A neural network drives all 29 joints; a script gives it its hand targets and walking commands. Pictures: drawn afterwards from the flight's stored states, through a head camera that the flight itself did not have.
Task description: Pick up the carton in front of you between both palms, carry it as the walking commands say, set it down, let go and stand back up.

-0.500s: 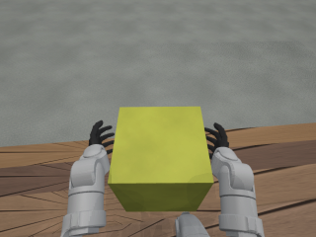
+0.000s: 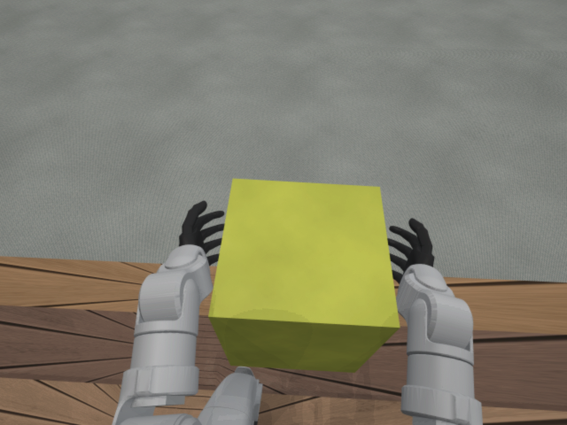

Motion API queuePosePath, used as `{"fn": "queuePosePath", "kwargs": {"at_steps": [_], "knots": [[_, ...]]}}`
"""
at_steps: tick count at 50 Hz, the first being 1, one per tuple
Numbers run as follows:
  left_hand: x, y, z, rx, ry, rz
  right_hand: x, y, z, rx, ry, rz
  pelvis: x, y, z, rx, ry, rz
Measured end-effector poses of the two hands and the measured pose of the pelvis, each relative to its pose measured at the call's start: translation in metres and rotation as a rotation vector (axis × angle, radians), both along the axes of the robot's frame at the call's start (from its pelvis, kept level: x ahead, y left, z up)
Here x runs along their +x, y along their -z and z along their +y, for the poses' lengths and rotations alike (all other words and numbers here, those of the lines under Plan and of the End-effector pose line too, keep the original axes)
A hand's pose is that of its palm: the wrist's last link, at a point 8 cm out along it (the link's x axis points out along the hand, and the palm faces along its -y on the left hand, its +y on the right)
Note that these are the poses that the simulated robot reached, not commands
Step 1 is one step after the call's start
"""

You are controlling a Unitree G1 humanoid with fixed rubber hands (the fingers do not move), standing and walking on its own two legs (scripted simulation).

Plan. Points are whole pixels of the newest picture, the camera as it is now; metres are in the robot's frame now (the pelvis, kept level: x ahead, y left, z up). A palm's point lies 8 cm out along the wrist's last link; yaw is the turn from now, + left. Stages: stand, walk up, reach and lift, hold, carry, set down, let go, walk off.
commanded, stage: carry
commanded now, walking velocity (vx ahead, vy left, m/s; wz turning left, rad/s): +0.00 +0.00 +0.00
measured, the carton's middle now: (298, 283) +0.32 +0.02 -0.02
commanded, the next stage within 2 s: none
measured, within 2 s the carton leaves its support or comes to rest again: neither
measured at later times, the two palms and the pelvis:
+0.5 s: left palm (254, 147) +0.70 +0.17 -0.08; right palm (386, 158) +0.69 -0.14 -0.07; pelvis +0.38 +0.02 -0.15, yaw +1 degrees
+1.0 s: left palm (269, 101) +1.09 +0.20 -0.21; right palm (362, 111) +1.08 -0.11 -0.22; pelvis +0.76 +0.05 -0.31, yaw +0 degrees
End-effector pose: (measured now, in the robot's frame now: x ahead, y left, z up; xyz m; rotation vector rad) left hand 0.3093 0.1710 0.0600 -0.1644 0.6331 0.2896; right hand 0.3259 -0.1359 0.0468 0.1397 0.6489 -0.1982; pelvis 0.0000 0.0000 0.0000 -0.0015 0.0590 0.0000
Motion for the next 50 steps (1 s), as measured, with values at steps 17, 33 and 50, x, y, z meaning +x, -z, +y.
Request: {"fn": "queuePosePath", "kwargs": {"at_steps": [17, 33, 50], "knots": [[0.269, 0.114, 0.000, 0.019, 0.099, 0.017, 0.226, 0.097, -0.002, 0.009, 0.098, 0.006, 0.255, 0.102, 0.036, 0.001, 0.002, -0.002], [0.491, 0.193, 0.019, 0.020, -0.033, -0.072, 0.505, 0.177, 0.013, -0.087, -0.031, -0.085, 0.500, 0.212, 0.004, -0.015, -0.010, -0.020], [0.776, 0.272, 0.028, 0.062, 0.073, -0.157, 0.750, 0.264, 0.021, -0.044, 0.078, -0.151, 0.760, 0.308, 0.046, 0.002, 0.007, -0.015]]}}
